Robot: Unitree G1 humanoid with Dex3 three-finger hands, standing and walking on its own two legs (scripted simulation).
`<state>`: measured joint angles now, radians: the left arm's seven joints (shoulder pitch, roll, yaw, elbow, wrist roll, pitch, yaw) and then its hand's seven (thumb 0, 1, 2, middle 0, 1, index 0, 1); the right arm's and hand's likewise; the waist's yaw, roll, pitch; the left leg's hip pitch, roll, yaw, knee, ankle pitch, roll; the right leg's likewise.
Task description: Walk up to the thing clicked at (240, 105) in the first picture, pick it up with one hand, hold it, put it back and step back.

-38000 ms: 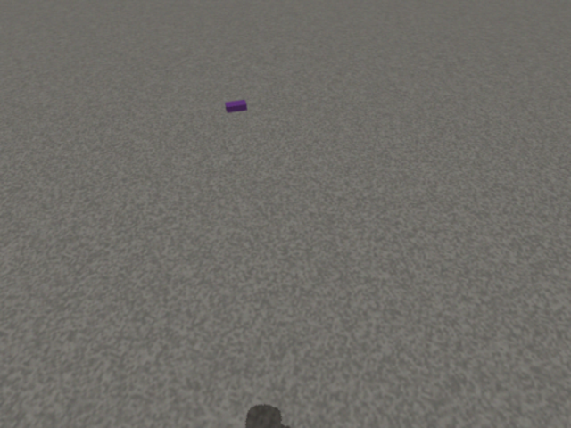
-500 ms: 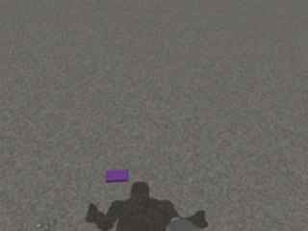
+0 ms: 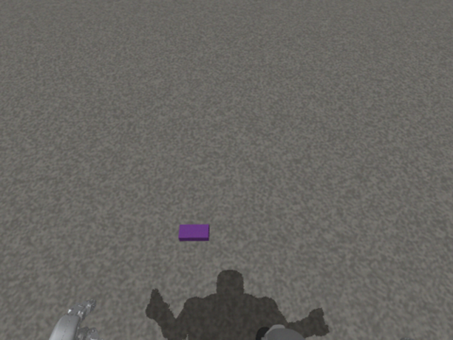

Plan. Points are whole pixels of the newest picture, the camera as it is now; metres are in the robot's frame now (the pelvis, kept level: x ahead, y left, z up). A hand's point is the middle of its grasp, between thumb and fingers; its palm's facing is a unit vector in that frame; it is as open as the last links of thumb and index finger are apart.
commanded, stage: step back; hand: left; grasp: from above
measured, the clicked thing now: (194, 232) +0.60 +0.17 -0.74
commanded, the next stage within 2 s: none
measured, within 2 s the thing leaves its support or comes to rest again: neither
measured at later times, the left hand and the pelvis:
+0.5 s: hand out of the picture -0.07 +0.25 -0.15, palm faces -0.09 -0.91 -0.41, open 7.4 cm; pelvis -0.16 -0.02 -0.01, yaw -5 degrees
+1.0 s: hand out of the picture -0.20 +0.22 -0.14, palm faces -0.02 -0.94 -0.34, open 7.4 cm; pelvis -0.33 -0.03 +0.01, yaw -1 degrees
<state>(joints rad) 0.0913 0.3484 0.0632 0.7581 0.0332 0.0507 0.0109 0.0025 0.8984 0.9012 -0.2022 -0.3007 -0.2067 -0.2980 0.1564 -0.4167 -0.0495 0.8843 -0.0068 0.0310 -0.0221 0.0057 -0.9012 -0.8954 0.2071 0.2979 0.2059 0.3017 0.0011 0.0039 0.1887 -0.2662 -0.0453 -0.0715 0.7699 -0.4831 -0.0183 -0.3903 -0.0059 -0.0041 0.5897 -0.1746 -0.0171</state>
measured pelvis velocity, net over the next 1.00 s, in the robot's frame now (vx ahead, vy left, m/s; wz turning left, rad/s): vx -0.33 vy -0.03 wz -0.02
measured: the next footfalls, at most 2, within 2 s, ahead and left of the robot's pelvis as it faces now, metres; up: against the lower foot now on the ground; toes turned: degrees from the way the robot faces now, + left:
left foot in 0.02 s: +0.00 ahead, +0.12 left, +0.00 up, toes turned -3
right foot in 0.46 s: -0.14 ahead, -0.15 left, +0.00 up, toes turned -3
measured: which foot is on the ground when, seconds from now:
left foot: up 0.00-0.00, down 0.02-0.48, up 0.50-0.78, down 0.80-1.00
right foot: down 0.00-0.06, up 0.08-0.44, down 0.46-0.82, up 0.84-1.00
